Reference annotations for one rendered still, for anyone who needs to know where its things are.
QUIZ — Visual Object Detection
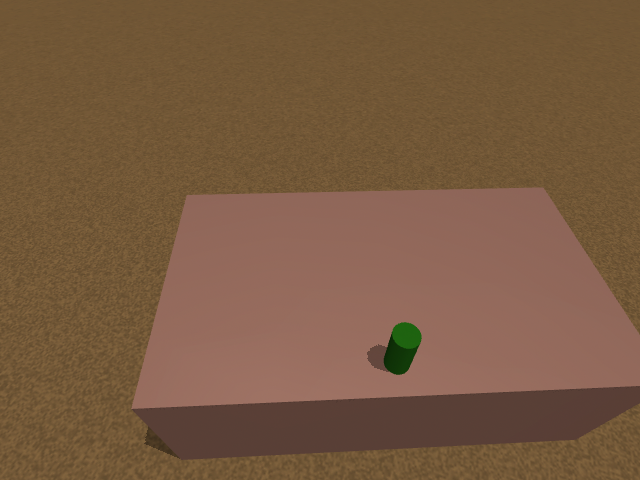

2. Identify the can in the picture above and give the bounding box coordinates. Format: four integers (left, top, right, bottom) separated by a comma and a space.
384, 322, 422, 375

